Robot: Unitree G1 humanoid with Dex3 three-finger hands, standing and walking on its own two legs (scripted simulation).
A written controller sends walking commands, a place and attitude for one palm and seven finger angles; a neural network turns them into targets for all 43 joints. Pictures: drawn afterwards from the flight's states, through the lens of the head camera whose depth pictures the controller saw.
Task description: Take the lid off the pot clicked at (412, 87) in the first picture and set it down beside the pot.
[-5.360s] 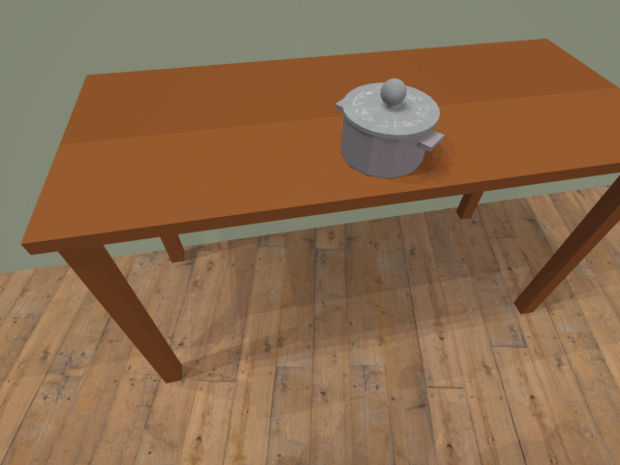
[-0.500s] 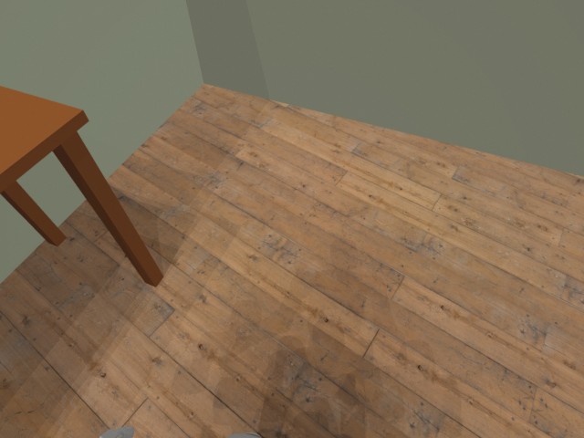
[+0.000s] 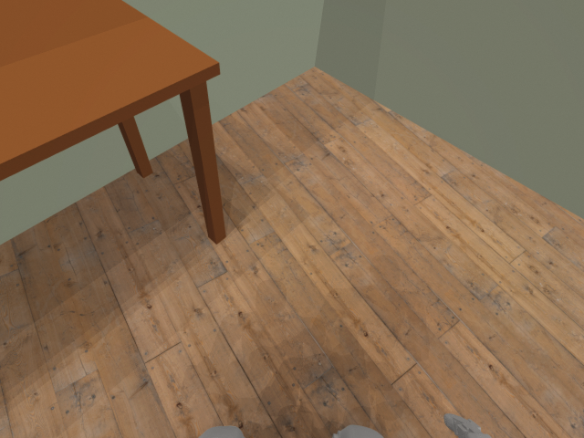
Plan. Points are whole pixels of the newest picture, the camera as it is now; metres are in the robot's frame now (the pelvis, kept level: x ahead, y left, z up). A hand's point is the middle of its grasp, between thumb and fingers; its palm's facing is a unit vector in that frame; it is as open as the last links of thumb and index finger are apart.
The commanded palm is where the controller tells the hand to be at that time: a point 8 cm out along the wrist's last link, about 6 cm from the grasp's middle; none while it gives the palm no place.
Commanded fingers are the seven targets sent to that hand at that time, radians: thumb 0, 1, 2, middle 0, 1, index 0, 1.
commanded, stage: turn to face it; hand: left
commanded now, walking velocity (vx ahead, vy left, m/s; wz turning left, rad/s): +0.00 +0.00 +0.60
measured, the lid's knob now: out of the picture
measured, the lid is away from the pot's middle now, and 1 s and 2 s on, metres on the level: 0.00 0.00 0.00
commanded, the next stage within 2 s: take the last steps up to it in 1.28 s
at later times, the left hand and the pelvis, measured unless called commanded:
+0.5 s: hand out of the picture +0.06 +0.18 -0.12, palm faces +0.30 -0.90 -0.32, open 7.4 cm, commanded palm none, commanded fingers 0.00 0.90 0.90 -0.20 -0.30 -0.20 -0.30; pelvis +0.02 -0.05 +0.01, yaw +19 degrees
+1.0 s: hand out of the picture -0.06 +0.22 -0.15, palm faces +0.59 -0.75 -0.29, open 7.4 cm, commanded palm none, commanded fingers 0.00 0.90 0.90 -0.20 -0.30 -0.20 -0.30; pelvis +0.02 -0.01 +0.01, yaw +35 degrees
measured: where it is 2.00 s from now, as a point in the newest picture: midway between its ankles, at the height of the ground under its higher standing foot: outside the picture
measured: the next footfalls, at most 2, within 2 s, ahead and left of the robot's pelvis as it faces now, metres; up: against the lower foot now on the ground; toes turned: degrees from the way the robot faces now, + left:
right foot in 0.36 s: +0.08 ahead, -0.15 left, +0.00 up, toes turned +13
left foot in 0.76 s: +0.01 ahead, +0.11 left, +0.00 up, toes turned +32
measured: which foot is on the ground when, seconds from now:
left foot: down 0.00-0.36, up 0.38-0.74, down 0.76-1.00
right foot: up 0.00-0.34, down 0.36-0.76, up 0.78-1.00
